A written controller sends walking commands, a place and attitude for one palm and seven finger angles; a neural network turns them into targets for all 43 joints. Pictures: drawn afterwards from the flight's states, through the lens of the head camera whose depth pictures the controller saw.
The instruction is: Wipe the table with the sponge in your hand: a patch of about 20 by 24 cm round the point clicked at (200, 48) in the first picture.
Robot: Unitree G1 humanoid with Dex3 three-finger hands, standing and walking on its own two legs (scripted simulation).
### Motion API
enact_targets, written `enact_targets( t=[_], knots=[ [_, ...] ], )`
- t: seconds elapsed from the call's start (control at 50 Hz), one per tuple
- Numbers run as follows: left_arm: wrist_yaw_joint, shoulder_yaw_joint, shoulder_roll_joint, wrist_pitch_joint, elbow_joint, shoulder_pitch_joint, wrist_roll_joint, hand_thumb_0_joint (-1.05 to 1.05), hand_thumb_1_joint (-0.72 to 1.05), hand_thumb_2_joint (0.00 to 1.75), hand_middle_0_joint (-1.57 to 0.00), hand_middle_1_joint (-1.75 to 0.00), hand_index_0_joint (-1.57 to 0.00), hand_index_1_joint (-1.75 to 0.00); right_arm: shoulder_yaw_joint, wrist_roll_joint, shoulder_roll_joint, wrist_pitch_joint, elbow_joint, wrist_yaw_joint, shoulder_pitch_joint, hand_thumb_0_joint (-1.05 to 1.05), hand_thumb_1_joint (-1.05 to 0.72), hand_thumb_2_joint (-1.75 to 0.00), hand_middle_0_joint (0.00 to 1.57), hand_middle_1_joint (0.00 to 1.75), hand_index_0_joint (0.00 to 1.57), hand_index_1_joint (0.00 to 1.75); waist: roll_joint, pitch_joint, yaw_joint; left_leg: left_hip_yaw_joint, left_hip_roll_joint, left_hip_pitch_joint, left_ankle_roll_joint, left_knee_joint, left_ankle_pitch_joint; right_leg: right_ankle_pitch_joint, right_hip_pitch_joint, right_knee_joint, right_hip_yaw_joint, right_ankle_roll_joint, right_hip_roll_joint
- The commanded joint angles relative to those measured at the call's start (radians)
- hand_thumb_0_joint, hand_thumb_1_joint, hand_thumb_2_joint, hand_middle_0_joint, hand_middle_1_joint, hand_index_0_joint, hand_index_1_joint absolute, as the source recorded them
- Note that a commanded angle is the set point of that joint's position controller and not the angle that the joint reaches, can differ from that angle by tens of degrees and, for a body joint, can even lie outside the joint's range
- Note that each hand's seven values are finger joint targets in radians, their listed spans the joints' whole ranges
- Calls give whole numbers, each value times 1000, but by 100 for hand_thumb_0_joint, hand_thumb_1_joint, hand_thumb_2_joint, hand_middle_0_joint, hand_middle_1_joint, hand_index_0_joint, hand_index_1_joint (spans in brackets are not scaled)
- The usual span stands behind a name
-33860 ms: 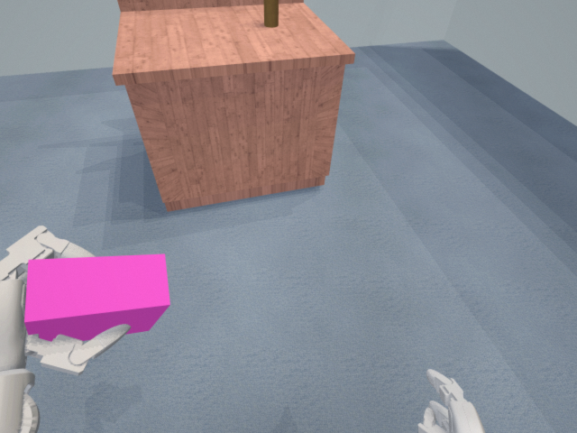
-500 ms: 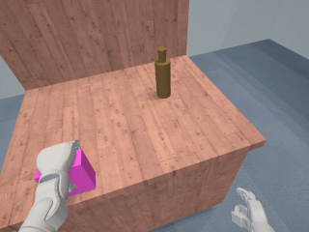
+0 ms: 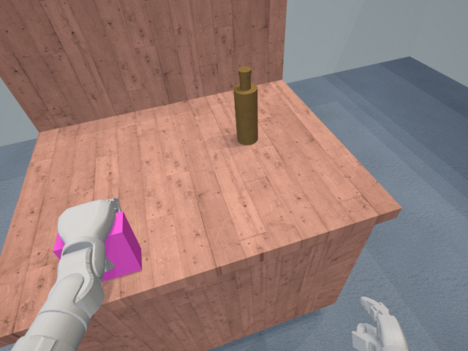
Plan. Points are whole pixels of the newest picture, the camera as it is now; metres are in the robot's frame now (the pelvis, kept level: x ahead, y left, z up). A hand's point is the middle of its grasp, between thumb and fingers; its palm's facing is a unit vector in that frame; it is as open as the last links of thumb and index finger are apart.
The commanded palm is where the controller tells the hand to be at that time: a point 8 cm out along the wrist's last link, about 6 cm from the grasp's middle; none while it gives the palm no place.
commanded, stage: wipe forward along the first lane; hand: left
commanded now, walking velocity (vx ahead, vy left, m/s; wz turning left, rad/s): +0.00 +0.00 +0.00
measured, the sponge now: (106, 255) +0.27 +0.30 -0.01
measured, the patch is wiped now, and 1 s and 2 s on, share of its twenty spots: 0.25 0.45 0.50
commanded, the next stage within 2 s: slide across to the middle lane in 1.34 s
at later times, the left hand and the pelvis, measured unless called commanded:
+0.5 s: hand (102, 215) +0.34 +0.32 +0.03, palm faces -0.13 +0.00 -0.99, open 9.9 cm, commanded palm +0.33 +0.33 +0.07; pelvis -0.01 -0.01 -0.01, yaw -1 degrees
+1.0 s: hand (101, 194) +0.39 +0.35 +0.03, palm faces -0.15 +0.01 -0.99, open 9.9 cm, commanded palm +0.38 +0.35 +0.07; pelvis -0.01 +0.00 -0.02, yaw -1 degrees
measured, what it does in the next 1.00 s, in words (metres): stands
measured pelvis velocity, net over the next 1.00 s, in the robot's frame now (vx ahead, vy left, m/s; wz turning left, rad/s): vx -0.01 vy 0.00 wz -0.02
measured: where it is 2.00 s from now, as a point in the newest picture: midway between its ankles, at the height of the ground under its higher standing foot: outside the picture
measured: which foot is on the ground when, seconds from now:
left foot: down 0.00-1.00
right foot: down 0.00-1.00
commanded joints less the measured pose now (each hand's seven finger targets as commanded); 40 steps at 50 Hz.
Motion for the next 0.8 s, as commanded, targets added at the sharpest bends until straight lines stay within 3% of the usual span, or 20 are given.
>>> enact_targets(
  t=[0.0, 0.02, 0.08, 0.12, 0.16, 0.22, 0.24, 0.26, 0.32, 0.36, 0.44, 0.48, 0.52, 0.54, 0.58, 0.6, 0.66, 0.7, 0.72, 0.78],
  knots=[
    [21, 102, 246, -3, 43, -320, 30, 0, 10, 130, -120, -160, -120, -160, -39, 0, -129, -31, -142, -11, -104, 0, -90, -90, 20, 30, 20, 30, -135, -100, -51, -33, -21, -21, 34, -25, -10, 44, 14, -124, 181, 35, -60],
    [18, 128, 278, -11, 62, -328, 28, 0, 10, 130, -120, -160, -120, -160, -41, 0, -135, -28, -141, -11, -93, 0, -90, -90, 20, 30, 20, 30, -113, -101, -47, -35, -24, -35, 33, -25, -25, 24, 11, -125, 193, 31, -59],
    [9, 107, 263, -46, 129, -380, 42, 0, 10, 130, -120, -160, -120, -160, -43, 1, -135, -28, -144, -8, -62, 0, -90, -90, 20, 30, 20, 30, -135, -112, -62, -32, -20, -66, 37, 1, -28, 35, -6, -112, 185, 36, -64],
    [13, 157, 320, -71, 162, -370, 41, 0, 10, 130, -120, -160, -120, -160, -49, 0, -145, -24, -143, -6, -38, 0, -90, -90, 20, 30, 20, 30, -122, -139, -55, -32, -21, -92, 36, 13, -28, 44, 7, -99, 198, 33, -61],
    [17, 135, 298, -98, 193, -407, 41, 0, 10, 130, -120, -160, -120, -160, -51, 4, -141, -24, -149, -4, -20, 0, -90, -90, 20, 30, 20, 30, -137, -131, -69, -27, -17, -125, 40, 25, -43, 33, -9, -91, 190, 41, -66],
    [36, 194, 361, -128, 220, -415, 37, 0, 10, 130, -120, -160, -120, -160, -61, 4, -151, -24, -146, 0, 7, 0, -90, -90, 20, 30, 20, 30, -133, -179, -62, -26, -15, -155, 40, 47, -34, 64, 18, -75, 215, 38, -70],
    [39, 169, 338, -137, 229, -438, 38, 0, 10, 130, -120, -160, -120, -160, -61, 4, -149, -23, -145, 0, 14, 0, -90, -90, 20, 30, 20, 30, -146, -184, -75, -20, -11, -168, 42, 59, -32, 86, 19, -67, 211, 44, -77],
    [45, 170, 330, -142, 242, -413, 33, 0, 10, 130, -120, -160, -120, -160, -65, 7, -149, -25, -148, 4, 21, 0, -90, -90, 20, 30, 20, 30, -134, -185, -69, -19, -11, -175, 41, 63, -30, 101, 19, -63, 213, 43, -77],
    [58, 204, 375, -148, 255, -440, 25, 0, 10, 130, -120, -160, -120, -160, -68, 10, -156, -22, -142, 9, 31, 0, -90, -90, 20, 30, 20, 30, -136, -203, -73, -19, -7, -199, 42, 72, -27, 125, 33, -53, 225, 43, -80],
    [64, 178, 364, -149, 302, -474, 30, 0, 10, 130, -120, -160, -120, -160, -68, 13, -156, -20, -134, 9, 44, 0, -90, -90, 20, 30, 20, 30, -152, -162, -93, -15, -6, -229, 43, 78, -66, 55, -3, -66, 226, 51, -83],
    [69, 208, 425, -157, 344, -526, 35, 0, 10, 130, -120, -160, -120, -160, -69, 15, -165, -20, -126, 10, 67, 0, -90, -90, 20, 30, 20, 30, -141, -181, -94, -17, -2, -257, 45, 94, -74, 27, 1, -63, 236, 50, -87],
    [67, 181, 409, -159, 371, -564, 41, 0, 10, 130, -120, -160, -120, -160, -66, 18, -164, -20, -123, 12, 72, 0, -90, -90, 20, 30, 20, 30, -135, -168, -108, -18, 2, -263, 44, 97, -89, -6, -29, -70, 240, 49, -89],
    [72, 209, 440, -172, 376, -584, 47, 0, 10, 130, -120, -160, -120, -160, -70, 16, -165, -21, -119, 15, 84, 0, -90, -90, 20, 30, 20, 30, -113, -214, -102, -17, 3, -256, 44, 104, -64, 36, -14, -52, 237, 44, -83],
    [72, 183, 418, -174, 386, -589, 53, 0, 10, 130, -120, -160, -120, -160, -69, 17, -162, -20, -124, 16, 92, 0, -90, -90, 20, 30, 20, 30, -96, -215, -105, -18, 2, -261, 46, 105, -66, 41, -20, -45, 223, 45, -83],
    [78, 191, 420, -178, 421, -569, 55, 0, 10, 130, -120, -160, -120, -160, -69, 17, -164, -16, -121, 20, 100, 0, -90, -90, 20, 30, 20, 30, -125, -219, -105, -20, 5, -269, 45, 111, -67, 47, -26, -43, 225, 45, -83],
    [80, 178, 410, -179, 419, -585, 50, 0, 10, 130, -120, -160, -120, -160, -68, 18, -161, -16, -127, 20, 99, 0, -90, -90, 20, 30, 20, 30, -108, -213, -110, -15, 5, -275, 44, 113, -73, 38, -29, -46, 230, 47, -85],
    [88, 195, 442, -182, 455, -627, 52, 0, 10, 130, -120, -160, -120, -160, -67, 18, -167, -15, -120, 21, 116, 0, -90, -90, 20, 30, 20, 30, -142, -208, -123, -14, 8, -300, 46, 120, -85, 27, -35, -45, 224, 51, -83],
    [93, 201, 465, -183, 470, -670, 59, 0, 10, 130, -120, -160, -120, -160, -66, 19, -171, -16, -116, 22, 123, 0, -90, -90, 20, 30, 20, 30, -134, -208, -131, -15, 12, -308, 45, 125, -92, 16, -46, -45, 229, 50, -84],
    [92, 223, 488, -183, 473, -672, 57, 0, 10, 130, -120, -160, -120, -160, -67, 19, -171, -15, -117, 22, 120, 0, -90, -90, 20, 30, 20, 30, -122, -224, -122, -14, 10, -307, 46, 125, -78, 35, -35, -41, 224, 49, -80],
    [90, 189, 484, -173, 502, -718, 77, 0, 10, 130, -120, -160, -120, -160, -61, 20, -172, -11, -116, 23, 135, 0, -90, -90, 20, 30, 20, 30, -98, -231, -132, -14, 10, -305, 45, 125, -82, 27, -53, -35, 208, 49, -80]
  ],
)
